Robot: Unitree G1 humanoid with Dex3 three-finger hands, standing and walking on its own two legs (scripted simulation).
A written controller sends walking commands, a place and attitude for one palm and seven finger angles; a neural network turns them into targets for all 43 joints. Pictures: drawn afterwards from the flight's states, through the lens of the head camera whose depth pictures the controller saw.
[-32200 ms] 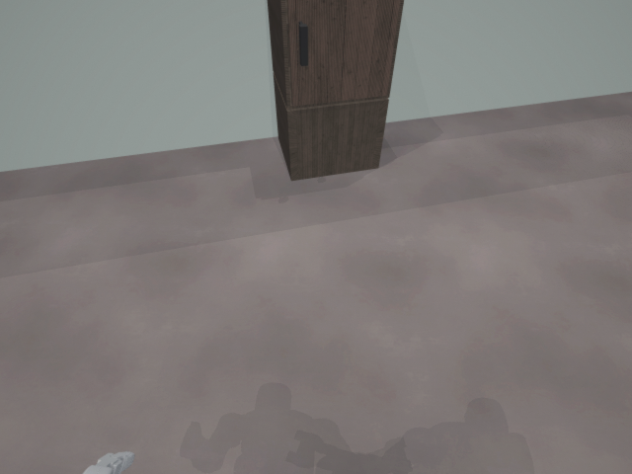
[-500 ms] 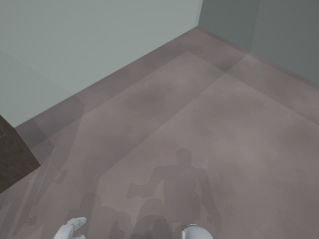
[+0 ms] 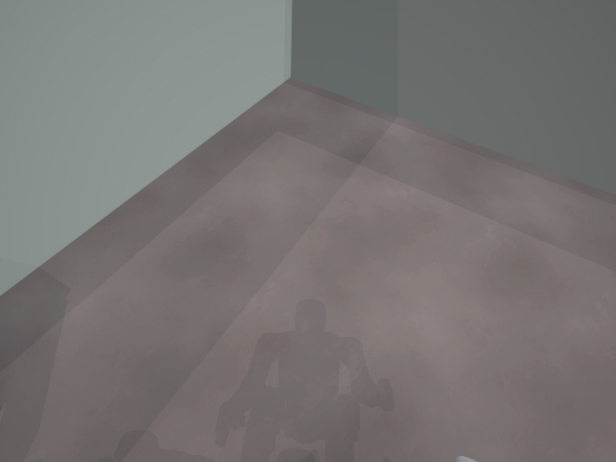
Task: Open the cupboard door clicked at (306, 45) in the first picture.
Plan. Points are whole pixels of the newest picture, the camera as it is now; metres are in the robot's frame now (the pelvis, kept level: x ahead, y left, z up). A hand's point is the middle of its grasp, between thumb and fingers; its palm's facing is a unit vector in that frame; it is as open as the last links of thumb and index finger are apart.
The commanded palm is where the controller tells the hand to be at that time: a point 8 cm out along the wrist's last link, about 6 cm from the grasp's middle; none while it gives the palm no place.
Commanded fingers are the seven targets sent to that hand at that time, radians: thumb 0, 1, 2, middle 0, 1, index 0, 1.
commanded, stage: walk to a spot facing it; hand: left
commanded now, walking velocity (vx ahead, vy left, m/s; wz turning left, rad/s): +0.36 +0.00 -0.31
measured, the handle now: out of the picture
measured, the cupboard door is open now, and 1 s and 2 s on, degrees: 43 43 43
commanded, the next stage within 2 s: turn to face it in 0.24 s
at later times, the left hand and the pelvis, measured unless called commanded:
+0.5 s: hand (247, 362) +0.29 +0.12 -0.16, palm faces -0.04 -0.98 -0.19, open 7.2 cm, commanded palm none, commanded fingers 0.00 0.90 0.90 -0.20 -0.30 -0.20 -0.30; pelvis +0.21 -0.07 +0.01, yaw -3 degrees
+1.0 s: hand (258, 326) +0.35 +0.10 -0.14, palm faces +0.26 -0.92 -0.28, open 7.4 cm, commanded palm none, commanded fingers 0.00 0.90 0.90 -0.20 -0.30 -0.20 -0.30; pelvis +0.31 -0.12 +0.01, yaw +15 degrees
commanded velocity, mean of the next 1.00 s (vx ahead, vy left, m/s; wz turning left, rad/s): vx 0.09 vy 0.00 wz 0.33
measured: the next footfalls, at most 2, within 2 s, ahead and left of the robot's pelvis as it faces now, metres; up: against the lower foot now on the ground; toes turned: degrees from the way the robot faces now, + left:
right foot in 0.28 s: +0.22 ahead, -0.17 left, +0.00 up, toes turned -11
left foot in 0.58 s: +0.37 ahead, +0.05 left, +0.00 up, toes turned +7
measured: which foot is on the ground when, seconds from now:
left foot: down 0.00-0.28, up 0.30-0.56, down 0.58-0.88, up 0.90-1.00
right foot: up 0.00-0.26, down 0.28-0.60, up 0.62-0.88, down 0.90-1.00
